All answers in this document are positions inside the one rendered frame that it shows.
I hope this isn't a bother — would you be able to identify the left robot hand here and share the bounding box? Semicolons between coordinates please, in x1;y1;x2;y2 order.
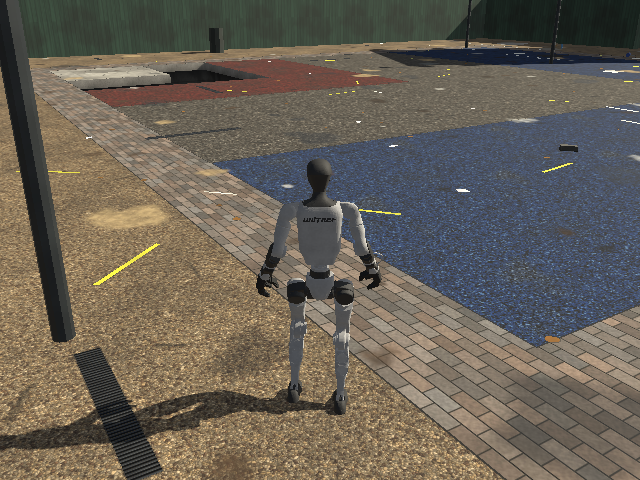
256;270;279;297

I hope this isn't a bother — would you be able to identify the robot torso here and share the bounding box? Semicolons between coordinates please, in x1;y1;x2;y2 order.
296;197;343;300

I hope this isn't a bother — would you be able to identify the robot right upper arm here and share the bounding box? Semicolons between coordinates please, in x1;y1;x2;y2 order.
340;202;370;256

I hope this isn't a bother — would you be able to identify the right robot forearm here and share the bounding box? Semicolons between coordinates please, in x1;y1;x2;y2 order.
359;240;379;274

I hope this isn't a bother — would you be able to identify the right robot hand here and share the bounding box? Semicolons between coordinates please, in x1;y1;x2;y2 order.
359;269;382;290

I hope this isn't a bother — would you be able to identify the left robot foot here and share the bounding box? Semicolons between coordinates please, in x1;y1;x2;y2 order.
287;380;303;403

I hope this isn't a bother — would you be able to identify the robot left upper arm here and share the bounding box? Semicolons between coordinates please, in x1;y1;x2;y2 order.
271;202;299;258

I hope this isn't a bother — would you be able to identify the left robot forearm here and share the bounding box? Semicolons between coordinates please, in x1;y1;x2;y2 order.
259;243;280;281

